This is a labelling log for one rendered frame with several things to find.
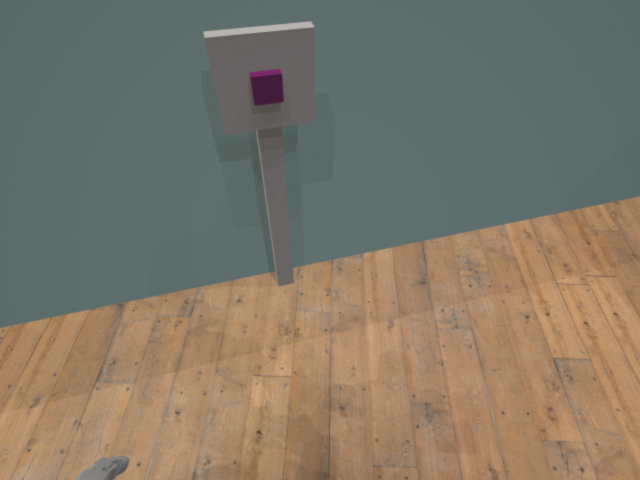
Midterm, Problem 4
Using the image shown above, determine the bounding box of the robot left hand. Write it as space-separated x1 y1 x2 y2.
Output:
76 456 129 480

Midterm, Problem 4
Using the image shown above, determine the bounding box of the panel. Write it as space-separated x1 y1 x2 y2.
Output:
203 21 315 286

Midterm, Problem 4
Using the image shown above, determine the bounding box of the button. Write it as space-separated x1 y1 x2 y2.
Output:
250 69 284 106

